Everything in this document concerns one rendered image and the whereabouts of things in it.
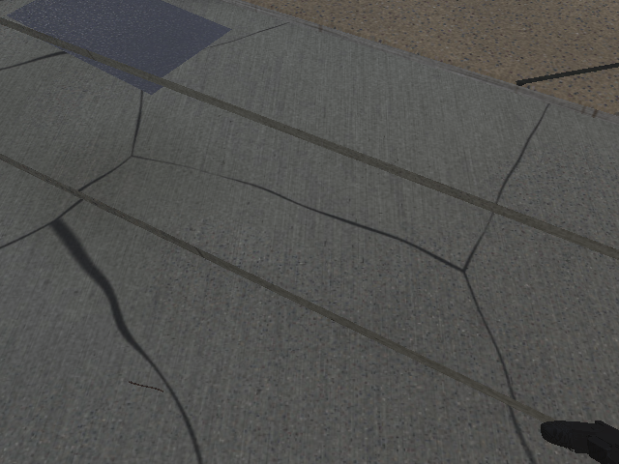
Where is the right robot hand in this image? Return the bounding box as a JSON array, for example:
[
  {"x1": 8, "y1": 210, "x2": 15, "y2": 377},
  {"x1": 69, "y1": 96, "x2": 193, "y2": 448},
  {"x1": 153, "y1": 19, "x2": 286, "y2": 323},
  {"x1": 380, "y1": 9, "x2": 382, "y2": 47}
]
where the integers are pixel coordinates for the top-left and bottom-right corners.
[{"x1": 541, "y1": 420, "x2": 619, "y2": 464}]

